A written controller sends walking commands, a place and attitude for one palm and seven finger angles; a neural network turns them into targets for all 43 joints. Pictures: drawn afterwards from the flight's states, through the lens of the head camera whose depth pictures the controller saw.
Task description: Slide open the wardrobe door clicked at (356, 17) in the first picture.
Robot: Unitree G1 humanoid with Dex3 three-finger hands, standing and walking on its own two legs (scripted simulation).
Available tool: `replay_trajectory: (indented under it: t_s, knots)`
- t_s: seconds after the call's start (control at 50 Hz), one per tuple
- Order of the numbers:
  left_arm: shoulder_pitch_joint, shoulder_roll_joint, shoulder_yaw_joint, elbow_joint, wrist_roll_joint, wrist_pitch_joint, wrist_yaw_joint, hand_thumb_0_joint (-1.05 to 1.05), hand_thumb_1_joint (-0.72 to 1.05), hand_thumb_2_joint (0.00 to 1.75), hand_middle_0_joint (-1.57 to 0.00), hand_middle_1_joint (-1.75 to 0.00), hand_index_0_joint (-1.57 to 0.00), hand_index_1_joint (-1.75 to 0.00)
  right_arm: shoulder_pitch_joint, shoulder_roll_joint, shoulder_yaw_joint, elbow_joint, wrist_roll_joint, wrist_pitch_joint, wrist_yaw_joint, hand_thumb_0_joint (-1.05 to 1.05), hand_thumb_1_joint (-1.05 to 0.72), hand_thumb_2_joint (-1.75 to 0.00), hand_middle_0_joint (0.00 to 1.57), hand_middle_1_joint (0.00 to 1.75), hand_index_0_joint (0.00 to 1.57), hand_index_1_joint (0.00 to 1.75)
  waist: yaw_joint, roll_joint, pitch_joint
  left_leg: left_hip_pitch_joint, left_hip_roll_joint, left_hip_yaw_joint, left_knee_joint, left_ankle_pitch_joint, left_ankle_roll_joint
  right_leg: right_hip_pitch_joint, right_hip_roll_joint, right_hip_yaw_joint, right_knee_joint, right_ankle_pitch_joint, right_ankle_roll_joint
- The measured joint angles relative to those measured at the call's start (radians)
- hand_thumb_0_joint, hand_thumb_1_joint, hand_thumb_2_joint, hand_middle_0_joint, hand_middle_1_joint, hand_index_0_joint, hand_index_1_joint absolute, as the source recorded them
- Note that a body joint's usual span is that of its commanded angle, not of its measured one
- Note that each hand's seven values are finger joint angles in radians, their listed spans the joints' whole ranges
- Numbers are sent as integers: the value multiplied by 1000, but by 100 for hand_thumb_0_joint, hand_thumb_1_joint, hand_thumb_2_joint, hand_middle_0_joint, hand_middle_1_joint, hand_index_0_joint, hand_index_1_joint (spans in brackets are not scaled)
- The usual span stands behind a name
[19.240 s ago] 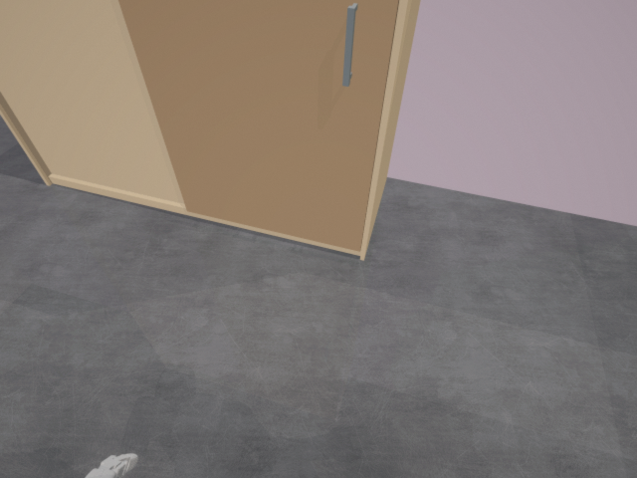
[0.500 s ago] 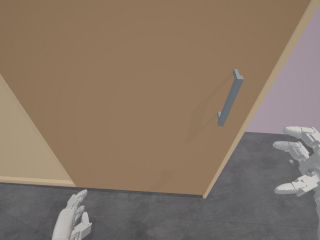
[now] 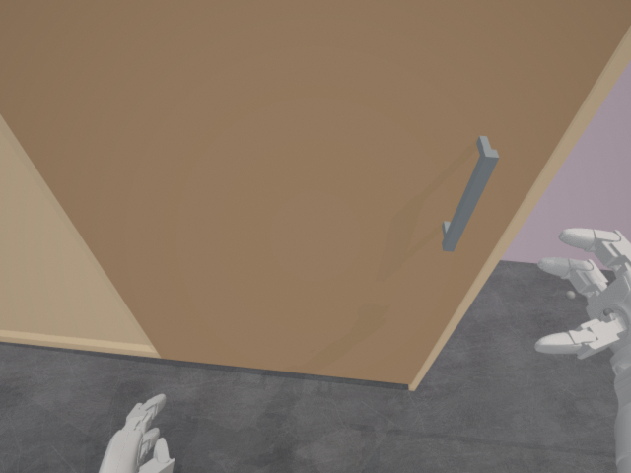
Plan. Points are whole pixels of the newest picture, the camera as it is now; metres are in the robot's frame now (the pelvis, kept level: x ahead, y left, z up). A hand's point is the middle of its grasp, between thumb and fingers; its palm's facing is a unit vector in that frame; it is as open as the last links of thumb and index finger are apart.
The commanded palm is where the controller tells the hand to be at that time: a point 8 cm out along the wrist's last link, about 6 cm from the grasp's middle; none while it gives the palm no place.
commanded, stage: move the hooked fingers beside the handle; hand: right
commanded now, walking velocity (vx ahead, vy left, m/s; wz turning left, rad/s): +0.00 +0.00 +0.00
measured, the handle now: (464, 198) +0.48 -0.19 +0.10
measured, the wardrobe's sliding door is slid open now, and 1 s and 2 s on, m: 0.00 0.00 0.00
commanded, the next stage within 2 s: feel for the door with the fingertips in 1.74 s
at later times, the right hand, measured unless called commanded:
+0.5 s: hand (542, 253) +0.38 -0.26 +0.10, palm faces +0.08 +1.00 -0.01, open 14.0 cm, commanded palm +0.35 -0.31 +0.11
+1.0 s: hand (530, 234) +0.41 -0.26 +0.10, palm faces +0.06 +1.00 +0.00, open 14.0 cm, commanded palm +0.38 -0.31 +0.10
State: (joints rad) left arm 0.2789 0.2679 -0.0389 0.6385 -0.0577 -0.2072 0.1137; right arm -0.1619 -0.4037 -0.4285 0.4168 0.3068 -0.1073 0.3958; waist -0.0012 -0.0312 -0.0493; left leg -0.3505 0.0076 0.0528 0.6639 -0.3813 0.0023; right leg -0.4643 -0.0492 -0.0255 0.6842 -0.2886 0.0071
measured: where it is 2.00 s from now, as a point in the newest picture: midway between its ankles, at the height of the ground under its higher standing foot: outside the picture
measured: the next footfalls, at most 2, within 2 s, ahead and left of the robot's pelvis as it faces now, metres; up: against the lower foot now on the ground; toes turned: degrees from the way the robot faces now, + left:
none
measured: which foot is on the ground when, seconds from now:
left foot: down 0.00-1.00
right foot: down 0.00-1.00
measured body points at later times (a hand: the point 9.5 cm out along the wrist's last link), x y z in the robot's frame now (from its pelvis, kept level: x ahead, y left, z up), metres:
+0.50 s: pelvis +0.00 -0.01 +0.00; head +0.04 -0.01 +0.45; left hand +0.11 +0.26 -0.10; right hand +0.37 -0.32 +0.11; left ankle -0.02 +0.12 -0.72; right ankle +0.04 -0.12 -0.72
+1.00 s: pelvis +0.00 -0.01 -0.01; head +0.05 -0.02 +0.44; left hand +0.09 +0.26 -0.11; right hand +0.41 -0.31 +0.10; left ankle -0.02 +0.12 -0.72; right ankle +0.04 -0.12 -0.72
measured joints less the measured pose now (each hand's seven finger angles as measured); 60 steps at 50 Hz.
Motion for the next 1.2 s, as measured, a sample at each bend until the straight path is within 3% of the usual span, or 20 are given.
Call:
replay_trajectory:
  t_s: [0.26, 0.38, 0.74, 0.98, 1.1, 1.2]
  knots:
    - [-4, -1, -4, 9, 3, 26, 0, 2, 90, 90, -20, -30, -21, -30, -171, -18, 38, 148, -37, -13, -14, -1, 50, -30, 30, 120, 30, 120, 18, 7, 5, -36, 3, 5, 12, 3, -3, -41, 4, 6, 15, 3, -5]
    - [9, -3, -3, 4, 7, 49, -13, 2, 90, 90, -20, -30, -21, -30, -217, -30, 24, 213, -57, -21, -35, -1, 50, -30, 30, 120, 30, 120, 35, 13, -3, -59, 1, -5, 20, 1, -4, -58, 0, -3, 21, -2, -6]
    - [51, 5, 14, 7, 11, 106, -30, 1, 90, 90, -20, -30, -21, -30, -291, -63, -4, 307, -75, -63, -29, -1, 50, -30, 30, 120, 30, 120, 52, 18, -18, -97, -6, -13, 34, -9, -7, -101, -8, -9, 53, -25, -9]
    - [43, 1, 9, 1, 13, 129, -37, 1, 90, 90, -20, -30, -21, -30, -389, -76, 19, 399, -96, -75, -43, -1, 50, -30, 30, 120, 30, 120, 60, 19, -20, -131, -5, -8, 54, -13, -10, -139, -7, -3, 77, -29, -12]
    - [53, -2, 10, -1, 14, 146, -45, 1, 90, 90, -20, -30, -21, -30, -367, -57, -1, 373, -88, -97, -52, -1, 50, -30, 30, 120, 30, 120, 63, 16, -35, -136, -7, -20, 56, -13, -12, -138, -11, -14, 78, -33, -14]
    - [64, -3, 6, -12, 10, 157, -47, 1, 90, 90, -20, -30, -21, -30, -359, -77, -3, 407, -98, -81, -54, -1, 50, -30, 30, 120, 30, 120, 67, 17, -38, -136, -8, -20, 62, -17, -11, -138, -11, -14, 83, -36, -13]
